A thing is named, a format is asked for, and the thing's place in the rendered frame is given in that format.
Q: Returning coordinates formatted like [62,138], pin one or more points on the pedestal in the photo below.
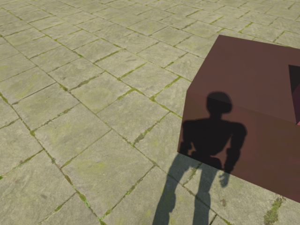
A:
[239,116]

